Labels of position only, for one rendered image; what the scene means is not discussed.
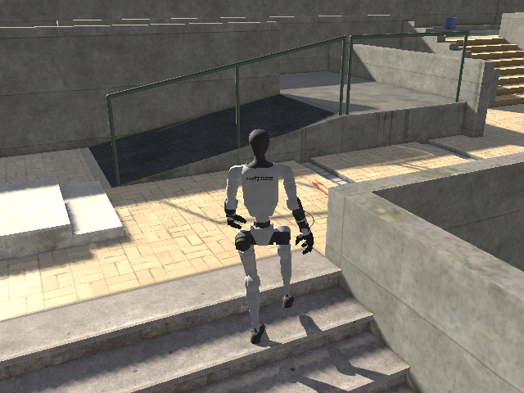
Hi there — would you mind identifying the robot right shin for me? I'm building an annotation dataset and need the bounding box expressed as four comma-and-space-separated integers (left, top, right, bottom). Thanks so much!
280, 244, 291, 298

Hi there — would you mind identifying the robot left forearm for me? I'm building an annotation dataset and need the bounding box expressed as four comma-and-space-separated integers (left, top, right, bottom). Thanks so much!
224, 198, 236, 220

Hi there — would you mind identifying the robot right forearm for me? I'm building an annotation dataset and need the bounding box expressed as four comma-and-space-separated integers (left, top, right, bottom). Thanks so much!
292, 197, 311, 236

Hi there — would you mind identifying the robot right thigh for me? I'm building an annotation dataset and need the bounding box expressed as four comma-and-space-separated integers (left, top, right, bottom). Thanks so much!
273, 225, 291, 258

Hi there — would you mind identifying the right robot upper arm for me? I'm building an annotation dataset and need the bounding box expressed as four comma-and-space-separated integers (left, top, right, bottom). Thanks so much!
277, 164, 300, 210

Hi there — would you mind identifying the right robot hand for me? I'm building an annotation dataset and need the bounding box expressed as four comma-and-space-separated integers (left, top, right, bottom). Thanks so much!
296, 232, 314, 255

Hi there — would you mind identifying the left robot hand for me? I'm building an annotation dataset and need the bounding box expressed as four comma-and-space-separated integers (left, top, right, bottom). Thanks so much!
227, 215, 246, 229

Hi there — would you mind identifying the left robot upper arm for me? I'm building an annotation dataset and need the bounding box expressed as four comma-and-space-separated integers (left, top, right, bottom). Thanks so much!
226, 165, 243, 210

